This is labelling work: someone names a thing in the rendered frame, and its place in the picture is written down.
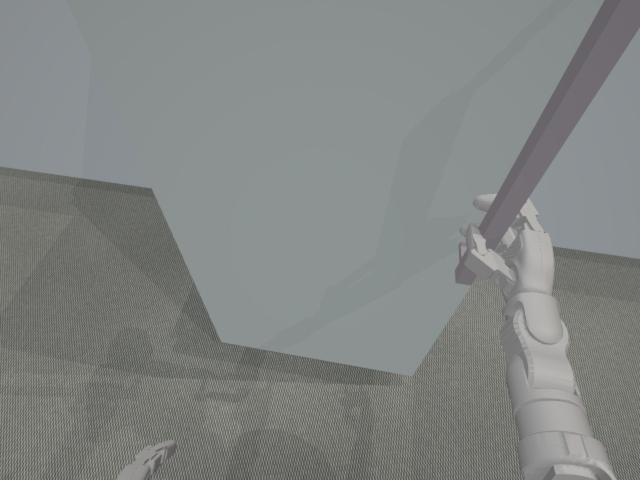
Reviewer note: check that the fridge door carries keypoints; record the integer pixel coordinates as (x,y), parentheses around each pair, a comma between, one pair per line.
(316,159)

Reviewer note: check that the handle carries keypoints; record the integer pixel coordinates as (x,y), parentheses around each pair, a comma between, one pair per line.
(611,31)

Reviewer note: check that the right robot forearm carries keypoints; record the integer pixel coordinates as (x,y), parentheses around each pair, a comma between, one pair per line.
(556,439)

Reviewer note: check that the robot right hand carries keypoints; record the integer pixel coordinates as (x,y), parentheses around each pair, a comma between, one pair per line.
(530,255)

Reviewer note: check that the robot left hand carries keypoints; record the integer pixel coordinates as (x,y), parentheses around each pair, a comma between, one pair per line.
(148,461)

